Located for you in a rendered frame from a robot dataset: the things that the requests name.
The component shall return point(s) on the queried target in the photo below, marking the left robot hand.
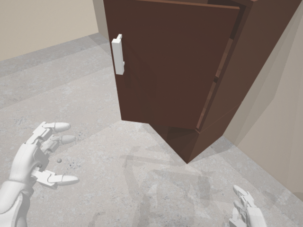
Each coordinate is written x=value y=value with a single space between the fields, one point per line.
x=29 y=156

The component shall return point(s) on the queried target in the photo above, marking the robot left forearm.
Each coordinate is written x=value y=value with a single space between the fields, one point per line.
x=14 y=203

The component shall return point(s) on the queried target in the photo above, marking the cupboard door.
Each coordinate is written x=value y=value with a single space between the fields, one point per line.
x=172 y=51

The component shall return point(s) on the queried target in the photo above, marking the right robot hand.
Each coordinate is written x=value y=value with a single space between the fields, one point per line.
x=251 y=215

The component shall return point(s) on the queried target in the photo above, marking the handle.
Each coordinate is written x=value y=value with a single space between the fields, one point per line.
x=118 y=55

